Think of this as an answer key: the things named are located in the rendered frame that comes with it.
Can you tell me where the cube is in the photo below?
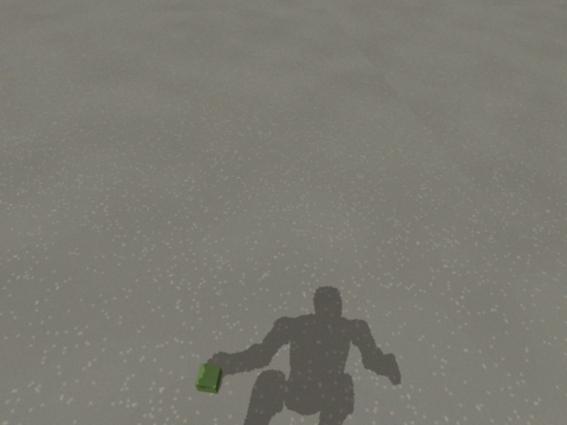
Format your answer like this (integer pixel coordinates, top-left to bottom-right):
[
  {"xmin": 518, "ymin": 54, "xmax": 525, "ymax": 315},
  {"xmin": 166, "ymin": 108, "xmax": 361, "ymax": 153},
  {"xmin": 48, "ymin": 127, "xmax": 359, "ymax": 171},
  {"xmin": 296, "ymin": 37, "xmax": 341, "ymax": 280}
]
[{"xmin": 195, "ymin": 363, "xmax": 222, "ymax": 394}]

